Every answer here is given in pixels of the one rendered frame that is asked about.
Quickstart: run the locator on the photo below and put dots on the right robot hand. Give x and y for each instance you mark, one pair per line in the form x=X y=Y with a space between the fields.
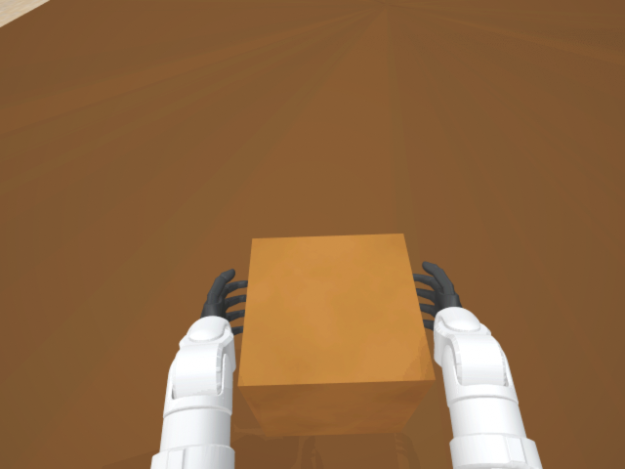
x=443 y=295

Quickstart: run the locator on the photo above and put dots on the carton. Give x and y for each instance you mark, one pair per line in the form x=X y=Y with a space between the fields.
x=333 y=338

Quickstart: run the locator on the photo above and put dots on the left robot hand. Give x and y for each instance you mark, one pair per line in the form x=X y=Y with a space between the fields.
x=216 y=304

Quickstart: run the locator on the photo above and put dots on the right robot forearm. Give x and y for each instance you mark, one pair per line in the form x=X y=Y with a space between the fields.
x=484 y=409

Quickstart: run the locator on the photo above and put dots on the left robot forearm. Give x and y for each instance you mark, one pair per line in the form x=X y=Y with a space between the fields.
x=198 y=402

